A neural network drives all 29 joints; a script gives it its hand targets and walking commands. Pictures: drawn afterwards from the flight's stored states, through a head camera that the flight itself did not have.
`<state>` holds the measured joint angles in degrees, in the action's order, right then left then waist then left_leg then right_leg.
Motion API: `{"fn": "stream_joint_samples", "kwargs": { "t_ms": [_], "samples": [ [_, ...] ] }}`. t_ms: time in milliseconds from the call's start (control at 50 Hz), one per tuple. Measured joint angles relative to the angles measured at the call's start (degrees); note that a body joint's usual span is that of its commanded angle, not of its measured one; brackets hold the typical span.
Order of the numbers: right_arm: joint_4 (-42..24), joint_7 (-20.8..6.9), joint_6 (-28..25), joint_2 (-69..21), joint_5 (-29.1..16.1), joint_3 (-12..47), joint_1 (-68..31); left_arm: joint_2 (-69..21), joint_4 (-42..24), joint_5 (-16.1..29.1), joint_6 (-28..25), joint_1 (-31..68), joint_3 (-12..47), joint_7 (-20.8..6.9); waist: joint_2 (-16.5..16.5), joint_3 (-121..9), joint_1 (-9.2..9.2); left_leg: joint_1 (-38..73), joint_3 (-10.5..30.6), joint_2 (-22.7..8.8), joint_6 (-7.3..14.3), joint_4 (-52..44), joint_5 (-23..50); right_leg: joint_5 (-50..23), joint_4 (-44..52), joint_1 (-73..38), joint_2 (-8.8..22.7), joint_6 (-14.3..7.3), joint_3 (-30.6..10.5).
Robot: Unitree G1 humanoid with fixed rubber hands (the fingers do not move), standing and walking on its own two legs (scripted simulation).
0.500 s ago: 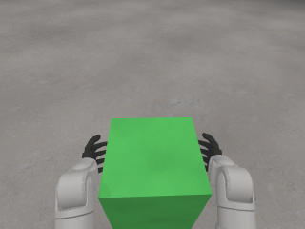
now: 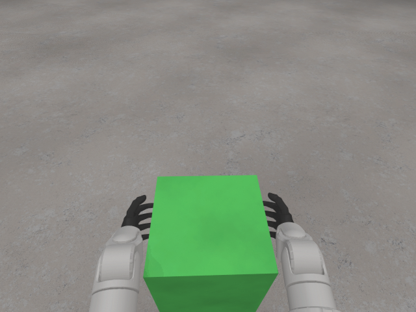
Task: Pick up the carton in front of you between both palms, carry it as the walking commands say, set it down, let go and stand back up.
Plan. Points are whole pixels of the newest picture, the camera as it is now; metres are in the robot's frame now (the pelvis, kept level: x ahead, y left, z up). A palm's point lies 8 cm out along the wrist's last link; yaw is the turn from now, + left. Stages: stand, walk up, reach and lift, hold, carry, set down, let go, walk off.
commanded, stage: carry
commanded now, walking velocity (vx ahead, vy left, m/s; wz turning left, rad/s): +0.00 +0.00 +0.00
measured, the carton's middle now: (208, 247) +0.29 +0.00 -0.04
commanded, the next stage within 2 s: hold in 1.30 s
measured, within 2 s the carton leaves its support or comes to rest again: neither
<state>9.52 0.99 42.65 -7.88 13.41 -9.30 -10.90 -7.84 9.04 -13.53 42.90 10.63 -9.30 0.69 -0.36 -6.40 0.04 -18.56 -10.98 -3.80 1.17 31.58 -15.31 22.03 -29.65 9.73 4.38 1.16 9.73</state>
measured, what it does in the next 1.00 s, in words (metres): stands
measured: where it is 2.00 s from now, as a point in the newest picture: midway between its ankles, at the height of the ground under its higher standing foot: outside the picture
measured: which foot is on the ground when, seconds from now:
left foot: down 0.00-1.00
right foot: down 0.00-1.00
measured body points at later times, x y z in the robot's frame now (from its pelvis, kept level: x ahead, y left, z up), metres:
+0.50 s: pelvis -0.03 -0.01 +0.00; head -0.05 -0.01 +0.45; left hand +0.27 +0.14 +0.04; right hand +0.27 -0.16 +0.04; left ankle +0.01 +0.10 -0.73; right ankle -0.07 -0.11 -0.73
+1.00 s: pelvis -0.04 -0.02 +0.00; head -0.07 -0.02 +0.45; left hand +0.26 +0.13 +0.04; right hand +0.26 -0.17 +0.04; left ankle +0.01 +0.10 -0.73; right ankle -0.07 -0.11 -0.73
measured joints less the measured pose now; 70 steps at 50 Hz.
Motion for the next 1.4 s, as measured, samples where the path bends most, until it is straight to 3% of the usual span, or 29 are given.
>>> {"fn": "stream_joint_samples", "kwargs": {
  "t_ms": [140, 400, 1300, 1400],
  "samples": [
    [3.72, -0.35, -4.33, -0.52, 0.91, -2.47, -2.75, -0.55, 3.84, -0.92, -4.22, 2.96, -2.35, -0.32, 0.17, 0.68, 0.08, -0.19, 0.01, -0.18, 0.04, -1.45, 2.01, -1.45, 0.50, 0.63, -0.29, -0.41, 0.10],
    [0.29, -0.11, -0.89, -0.16, -0.07, -0.92, -0.89, -0.20, 0.45, -0.11, -0.78, 1.13, -0.54, 0.00, 0.16, 0.42, -0.12, -0.93, 0.18, -0.57, -0.08, -2.21, 3.79, -2.50, 0.18, 1.82, -0.64, -0.97, 0.29],
    [-0.03, -0.19, -0.64, -0.22, 0.25, -0.97, -1.20, -0.25, 0.26, -0.13, -0.65, 1.44, -0.70, 0.00, 0.27, 0.80, -0.01, -2.04, 0.82, -1.88, -1.36, -3.01, 6.13, -3.33, -0.79, 3.70, -1.81, -2.61, 0.64],
    [0.49, -0.75, -2.28, -0.26, 0.60, -0.10, -1.16, 0.00, -2.13, -0.50, -0.96, -0.13, -0.15, 0.22, -0.59, 7.74, 0.64, 6.80, 8.60, 1.42, -1.73, -8.54, 8.57, -5.75, 3.75, -3.80, -3.73, -2.88, -4.59]
  ]
}}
